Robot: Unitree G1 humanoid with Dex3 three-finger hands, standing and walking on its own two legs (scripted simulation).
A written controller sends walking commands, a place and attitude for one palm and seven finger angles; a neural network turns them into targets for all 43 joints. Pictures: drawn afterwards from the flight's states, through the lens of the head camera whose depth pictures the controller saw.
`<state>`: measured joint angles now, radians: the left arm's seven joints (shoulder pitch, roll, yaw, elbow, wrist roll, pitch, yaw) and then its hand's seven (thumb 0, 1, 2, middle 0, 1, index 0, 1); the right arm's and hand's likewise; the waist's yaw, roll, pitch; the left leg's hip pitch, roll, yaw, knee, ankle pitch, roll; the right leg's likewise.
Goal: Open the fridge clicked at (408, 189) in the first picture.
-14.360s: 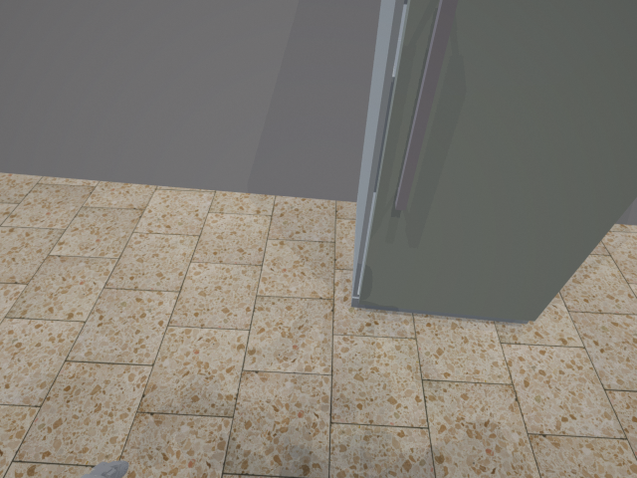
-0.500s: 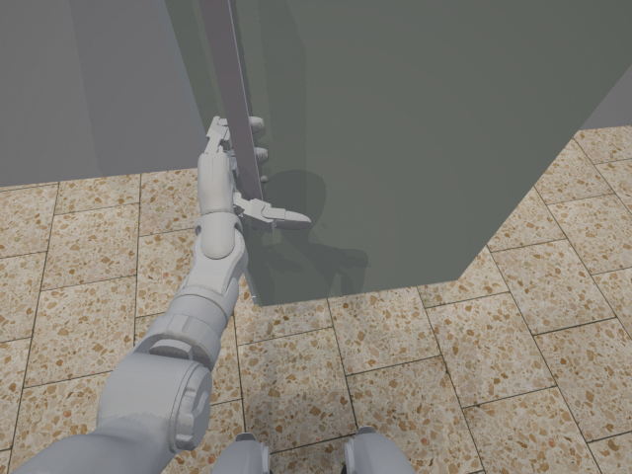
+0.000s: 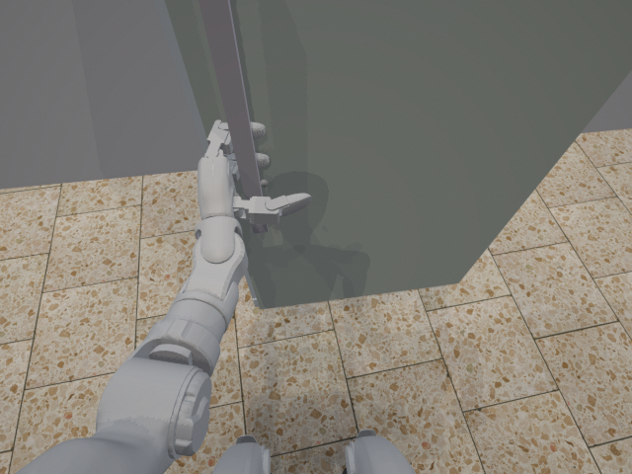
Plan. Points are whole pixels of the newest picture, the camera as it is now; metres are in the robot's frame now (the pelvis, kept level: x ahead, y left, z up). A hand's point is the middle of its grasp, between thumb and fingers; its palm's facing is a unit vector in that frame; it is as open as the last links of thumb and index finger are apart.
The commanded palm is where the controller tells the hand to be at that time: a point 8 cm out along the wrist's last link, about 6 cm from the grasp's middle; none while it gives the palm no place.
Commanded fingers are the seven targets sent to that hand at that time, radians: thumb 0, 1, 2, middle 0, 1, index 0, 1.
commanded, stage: grip the handle and tug to test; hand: left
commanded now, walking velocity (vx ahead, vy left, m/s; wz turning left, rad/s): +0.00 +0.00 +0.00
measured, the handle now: (237, 102) +0.52 +0.07 +0.15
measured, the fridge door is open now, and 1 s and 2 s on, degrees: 0 0 15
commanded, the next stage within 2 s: pull the door a little, standing still in 1.10 s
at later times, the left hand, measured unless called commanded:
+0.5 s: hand (264, 182) +0.47 +0.04 +0.07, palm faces +0.06 -1.00 -0.02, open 6.1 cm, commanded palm +0.43 +0.09 +0.07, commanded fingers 0.00 0.90 0.90 -0.45 -1.40 -0.45 -1.40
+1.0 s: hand (265, 183) +0.46 +0.04 +0.07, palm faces +0.04 -1.00 -0.02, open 6.2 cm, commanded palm +0.41 +0.09 +0.07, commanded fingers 0.00 0.90 0.90 -0.45 -1.40 -0.45 -1.40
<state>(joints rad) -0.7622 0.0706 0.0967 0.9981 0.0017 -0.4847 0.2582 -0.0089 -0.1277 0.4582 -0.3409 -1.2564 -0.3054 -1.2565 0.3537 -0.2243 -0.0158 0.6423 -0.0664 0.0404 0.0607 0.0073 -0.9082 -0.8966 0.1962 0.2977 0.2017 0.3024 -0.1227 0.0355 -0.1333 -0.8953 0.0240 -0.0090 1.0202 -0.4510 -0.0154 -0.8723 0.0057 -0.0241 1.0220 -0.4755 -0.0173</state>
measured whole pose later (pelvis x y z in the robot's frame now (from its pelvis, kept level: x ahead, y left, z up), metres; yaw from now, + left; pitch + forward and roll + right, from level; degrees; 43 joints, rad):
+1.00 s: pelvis +0.02 +0.00 +0.01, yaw -1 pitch +19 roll +0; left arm -0.61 0.06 0.07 0.81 -0.03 -0.41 0.24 0.01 0.72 0.76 -0.31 -1.35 -0.28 -1.35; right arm 0.37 -0.22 -0.03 0.60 -0.06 0.04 0.08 0.01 -0.91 -0.90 0.20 0.30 0.20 0.30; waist -0.11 0.04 -0.15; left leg -0.83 0.03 0.01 0.97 -0.46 -0.02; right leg -0.82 0.02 -0.01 0.98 -0.48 -0.02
